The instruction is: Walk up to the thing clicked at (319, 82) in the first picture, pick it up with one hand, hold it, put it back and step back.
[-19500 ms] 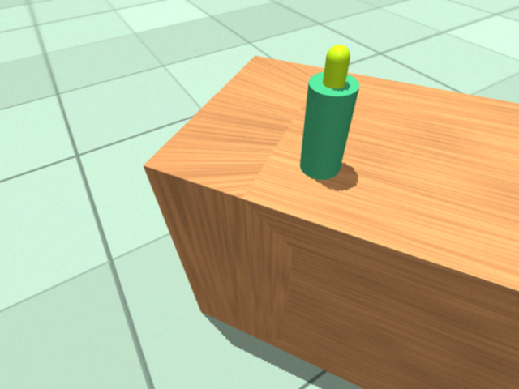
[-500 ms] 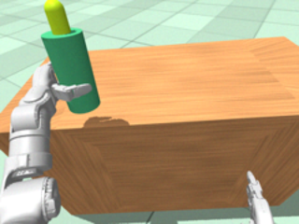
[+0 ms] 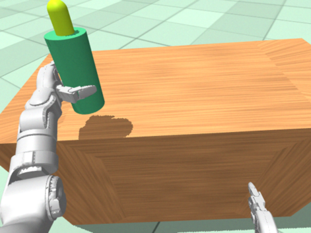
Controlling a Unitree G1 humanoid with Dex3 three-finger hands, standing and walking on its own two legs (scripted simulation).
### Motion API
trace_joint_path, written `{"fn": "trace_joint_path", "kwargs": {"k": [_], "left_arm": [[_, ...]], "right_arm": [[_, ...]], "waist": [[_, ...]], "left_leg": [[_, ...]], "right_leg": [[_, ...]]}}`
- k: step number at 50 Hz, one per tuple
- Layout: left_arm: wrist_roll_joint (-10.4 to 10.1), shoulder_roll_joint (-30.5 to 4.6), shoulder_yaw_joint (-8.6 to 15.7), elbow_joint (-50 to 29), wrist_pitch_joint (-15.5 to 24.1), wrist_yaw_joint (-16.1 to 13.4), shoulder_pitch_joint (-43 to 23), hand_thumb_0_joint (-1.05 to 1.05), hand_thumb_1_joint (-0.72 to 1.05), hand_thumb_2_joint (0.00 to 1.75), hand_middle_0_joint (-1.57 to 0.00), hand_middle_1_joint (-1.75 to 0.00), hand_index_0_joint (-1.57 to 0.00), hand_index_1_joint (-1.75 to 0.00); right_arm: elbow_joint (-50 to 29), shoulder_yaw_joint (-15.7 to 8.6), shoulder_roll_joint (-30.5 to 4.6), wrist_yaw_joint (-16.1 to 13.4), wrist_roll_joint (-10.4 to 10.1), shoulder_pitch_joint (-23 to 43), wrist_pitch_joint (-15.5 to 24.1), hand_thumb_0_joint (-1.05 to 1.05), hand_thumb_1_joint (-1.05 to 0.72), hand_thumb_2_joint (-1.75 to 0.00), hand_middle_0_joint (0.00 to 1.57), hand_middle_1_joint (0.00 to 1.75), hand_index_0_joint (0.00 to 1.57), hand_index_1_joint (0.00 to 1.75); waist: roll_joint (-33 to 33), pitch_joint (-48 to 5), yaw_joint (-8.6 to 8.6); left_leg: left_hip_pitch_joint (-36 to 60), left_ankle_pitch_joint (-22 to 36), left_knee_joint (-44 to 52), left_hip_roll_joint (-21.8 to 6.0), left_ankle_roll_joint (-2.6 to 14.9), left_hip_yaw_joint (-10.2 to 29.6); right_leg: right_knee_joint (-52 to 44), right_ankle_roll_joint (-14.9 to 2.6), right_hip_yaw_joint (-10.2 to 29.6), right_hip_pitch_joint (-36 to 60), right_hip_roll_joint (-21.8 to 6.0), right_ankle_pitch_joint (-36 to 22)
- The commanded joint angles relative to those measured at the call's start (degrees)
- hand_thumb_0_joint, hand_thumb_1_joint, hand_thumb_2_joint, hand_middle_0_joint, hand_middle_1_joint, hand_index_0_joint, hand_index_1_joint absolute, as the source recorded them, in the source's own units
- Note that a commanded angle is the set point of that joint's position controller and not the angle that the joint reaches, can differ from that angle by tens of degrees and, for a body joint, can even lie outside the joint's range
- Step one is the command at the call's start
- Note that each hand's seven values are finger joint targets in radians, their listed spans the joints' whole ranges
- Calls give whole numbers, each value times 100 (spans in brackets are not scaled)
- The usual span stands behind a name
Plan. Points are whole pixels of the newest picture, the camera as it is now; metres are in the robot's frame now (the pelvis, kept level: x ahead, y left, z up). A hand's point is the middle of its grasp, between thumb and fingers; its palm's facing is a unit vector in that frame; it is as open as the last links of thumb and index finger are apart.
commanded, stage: crouch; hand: left
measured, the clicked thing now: (75, 61) +0.45 +0.17 +0.27
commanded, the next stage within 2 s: lower in 1.10 s
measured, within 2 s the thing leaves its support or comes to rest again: neither
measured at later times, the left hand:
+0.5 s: hand (79, 80) +0.47 +0.19 +0.20, palm faces +0.17 -0.99 -0.02, open 11.6 cm
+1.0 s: hand (82, 82) +0.49 +0.19 +0.19, palm faces +0.17 -0.99 -0.01, open 11.6 cm
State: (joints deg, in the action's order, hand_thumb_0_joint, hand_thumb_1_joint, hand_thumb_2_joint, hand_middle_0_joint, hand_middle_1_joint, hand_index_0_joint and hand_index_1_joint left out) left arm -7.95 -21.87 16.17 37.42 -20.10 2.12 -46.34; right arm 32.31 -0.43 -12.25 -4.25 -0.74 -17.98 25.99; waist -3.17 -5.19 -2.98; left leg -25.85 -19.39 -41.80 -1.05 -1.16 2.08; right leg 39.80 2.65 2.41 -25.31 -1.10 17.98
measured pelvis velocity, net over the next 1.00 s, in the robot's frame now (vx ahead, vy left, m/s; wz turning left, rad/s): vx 0.00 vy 0.00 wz -0.01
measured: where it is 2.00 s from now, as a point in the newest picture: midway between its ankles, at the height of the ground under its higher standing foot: outside the picture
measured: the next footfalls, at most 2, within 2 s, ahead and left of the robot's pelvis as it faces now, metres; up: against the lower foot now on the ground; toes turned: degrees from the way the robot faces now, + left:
none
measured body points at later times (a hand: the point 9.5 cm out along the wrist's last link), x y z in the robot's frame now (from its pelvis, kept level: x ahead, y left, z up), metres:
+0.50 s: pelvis +0.00 +0.00 +0.00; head +0.01 -0.01 +0.45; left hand +0.45 +0.24 +0.21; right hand +0.16 -0.25 -0.05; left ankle +0.02 +0.13 -0.72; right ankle +0.03 -0.15 -0.72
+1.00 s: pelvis +0.00 +0.00 +0.00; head +0.02 +0.00 +0.45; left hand +0.47 +0.24 +0.19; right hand +0.15 -0.25 -0.05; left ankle +0.02 +0.13 -0.72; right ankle +0.03 -0.15 -0.72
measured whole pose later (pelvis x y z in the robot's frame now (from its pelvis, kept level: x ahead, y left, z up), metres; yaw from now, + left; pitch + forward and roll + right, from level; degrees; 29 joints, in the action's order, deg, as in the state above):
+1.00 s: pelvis +0.00 +0.00 +0.00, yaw -1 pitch +7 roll -1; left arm -5.1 -25.9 19.1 58.3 -3.7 1.8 -53.4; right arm 25.9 -0.1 -12.3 -2.8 -1.2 -15.9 14.0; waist -1.5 -5.3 -6.8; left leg -29.8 -18.7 -41.5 -1.7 -1.3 1.7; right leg 39.1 2.5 2.7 -29.2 -0.5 16.8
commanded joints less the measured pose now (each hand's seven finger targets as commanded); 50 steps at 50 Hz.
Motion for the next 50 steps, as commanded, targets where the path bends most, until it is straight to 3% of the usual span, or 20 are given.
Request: {"fn": "trace_joint_path", "kwargs": {"k": [1, 5, 7, 9, 11, 15, 17, 18, 20, 21, 23, 28, 29, 30, 31, 33, 34, 39, 40, 50], "left_arm": [[-287, -2105, 749, -3186, 1103, -59, -4775, 0, -3, 137, -129, -148, -130, -150], [-264, -1936, 727, -2630, 1109, -124, -4335, 0, -2, 137, -128, -148, -129, -149], [-254, -1914, 654, -3028, 1154, -137, -4620, 0, -5, 137, -127, -147, -128, -149], [-239, -1814, 611, -2246, 1120, -120, -4394, 0, -7, 138, -128, -149, -129, -151], [-224, -1904, 597, -2452, 1189, -116, -4725, 0, -5, 137, -128, -148, -130, -150], [-198, -1782, 532, -1638, 1284, -47, -4651, 0, -4, 137, -130, -149, -131, -150], [-214, -1964, 605, -1806, 1394, -43, -4896, 0, -5, 136, -130, -148, -131, -150], [-202, -1758, 505, -1021, 1372, -14, -4554, 0, -4, 136, -130, -149, -132, -150], [-164, -1860, 480, -1653, 1574, 6, -5110, 0, -4, 136, -128, -147, -130, -148], [-149, -1866, 530, -951, 1565, -8, -4812, 0, -4, 135, -129, -147, -131, -148], [-154, -2061, 587, -1532, 1730, 12, -5265, 0, -4, 135, -129, -147, -131, -148], [-106, -2135, 662, -673, 1921, -6, -5018, 0, -3, 134, -129, -147, -131, -148], [-105, -2323, 691, -1351, 2042, -9, -5489, 0, -2, 135, -128, -146, -130, -147], [-85, -2200, 652, -1022, 2052, -20, -5409, 0, -2, 135, -127, -146, -129, -147], [-92, -2195, 700, -449, 2043, -25, -4996, 0, -2, 135, -129, -147, -130, -148], [-69, -2523, 811, -877, 2170, -55, -5325, 0, -3, 135, -128, -146, -130, -148], [-59, -2239, 708, -437, 2141, -47, -5072, 0, -1, 134, -129, -146, -130, -147], [-43, -2381, 713, -792, 2341, -15, -5474, 0, 2, 133, -128, -144, -129, -145], [-19, -2264, 659, -326, 2318, -4, -5212, 0, 1, 135, -129, -146, -130, -147], [4, -2267, 617, -285, 2549, 11, -5414, 0, 3, 134, -128, -144, -130, -146]], "right_arm": [[-1206, -372, -746, -54, -42, 696, 304, 0, 56, -5, 5, 5, 5, 5], [-971, -268, -582, -79, -27, 689, 201, 0, 55, -5, 5, 5, 5, 5], [-1159, -287, -657, -79, -20, 815, 166, 0, 56, -5, 5, 5, 5, 5], [-628, -213, -514, -72, -11, 413, 80, 0, 56, -5, 5, 5, 5, 5], [-995, -347, -660, -85, -37, 798, 108, 0, 56, -5, 5, 5, 5, 5], [-770, -267, -587, -20, -43, 526, 30, 0, 56, -5, 5, 5, 5, 5], [-1015, -322, -707, -8, -55, 638, 2, 0, 56, -5, 5, 5, 5, 5], [-702, -261, -596, 12, -71, 467, -46, 0, 56, -5, 5, 5, 5, 5], [-1114, -236, -635, 32, -68, 755, -40, 0, 56, -5, 5, 5, 5, 5], [-1058, -318, -734, 26, -61, 624, -71, 0, 56, -5, 5, 5, 5, 5], [-1231, -266, -692, 54, -68, 658, -144, 0, 56, -5, 5, 5, 5, 5], [-1157, -284, -695, 53, -64, 686, -318, 0, 56, -5, 5, 5, 5, 5], [-1390, -202, -635, 72, -81, 790, -343, 0, 56, -5, 5, 5, 5, 5], [-1468, -153, -576, 70, -84, 855, -371, 0, 56, -5, 5, 5, 5, 5], [-1166, -226, -591, 64, -85, 621, -428, 0, 56, -5, 5, 5, 5, 5], [-1389, -263, -689, 62, -79, 738, -491, 0, 55, -5, 5, 5, 5, 5], [-1238, -256, -629, 67, -70, 663, -533, 0, 56, -5, 5, 5, 5, 5], [-1635, -266, -718, 59, -69, 885, -645, 0, 55, -5, 5, 5, 5, 5], [-1388, -169, -557, 74, -78, 640, -702, 0, 55, -5, 5, 5, 5, 5], [-1574, -211, -611, 96, -78, 552, -931, 0, 55, -5, 5, 5, 5, 5]], "waist": [[-541, -3133, 60], [-248, -2636, -10], [-425, -3086, -14], [-113, -2254, -158], [-363, -2738, -146], [-170, -2294, -225], [-413, -2846, -190], [-171, -2019, -294], [-377, -2769, -226], [-178, -2464, -318], [-365, -2906, -219], [-171, -2498, -287], [-495, -2927, -161], [-407, -2970, -214], [-167, -2485, -282], [-490, -2934, -210], [-279, -2692, -307], [-500, -3178, -302], [-302, -2799, -356], [-541, -2793, -419]], "left_leg": [[1724, 1998, 476, 120, 84, -155], [1505, 1977, 446, 133, 141, -169], [1739, 1947, 497, 132, 117, -186], [1356, 1612, 526, 140, 161, -194], [1585, 1629, 511, 163, 152, -229], [1458, 1477, 589, 109, 133, -157], [1717, 1706, 558, 119, 122, -176], [1352, 1515, 597, 104, 129, -157], [1644, 1592, 592, 113, 122, -163], [1565, 1640, 571, 64, 112, -128], [1603, 1698, 554, 110, 133, -176], [1290, 1372, 578, 118, 161, -186], [1433, 1401, 606, 133, 139, -203], [1485, 1390, 587, 120, 140, -194], [1231, 1286, 595, 114, 165, -189], [1344, 1508, 559, 116, 140, -204], [1294, 1517, 529, 103, 161, -202], [1530, 1734, 471, 83, 147, -213], [1258, 1649, 477, 84, 175, -208], [1296, 1543, 426, 56, 150, -211]], "right_leg": [[-420, -227, -469, 881, 167, -1825], [-453, -189, -472, 759, 164, -1856], [-452, -210, -450, 885, 150, -1875], [-542, -177, -462, 587, 156, -1622], [-524, -190, -428, 640, 126, -1679], [-539, -210, -505, 335, 178, -1447], [-511, -218, -479, 516, 158, -1665], [-544, -214, -507, 220, 186, -1463], [-530, -221, -470, 394, 170, -1563], [-511, -226, -514, 278, 196, -1534], [-544, -212, -438, 512, 157, -1687], [-568, -197, -438, 417, 158, -1441], [-586, -214, -411, 578, 149, -1455], [-561, -222, -436, 510, 161, -1430], [-587, -203, -445, 415, 171, -1349], [-538, -218, -399, 586, 145, -1552], [-541, -209, -412, 445, 163, -1574], [-489, -219, -381, 553, 161, -1768], [-518, -203, -392, 487, 177, -1714], [-477, -235, -375, 205, 183, -1567]]}}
